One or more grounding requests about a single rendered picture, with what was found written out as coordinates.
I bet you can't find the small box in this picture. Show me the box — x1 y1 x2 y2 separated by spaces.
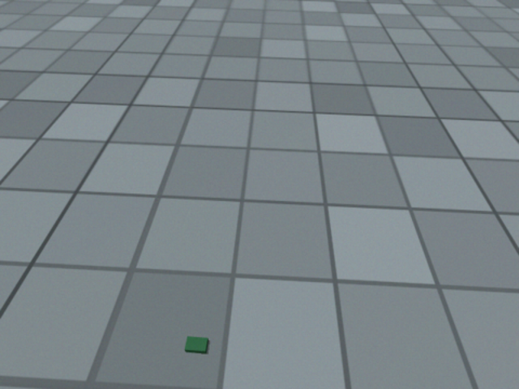
185 336 208 353

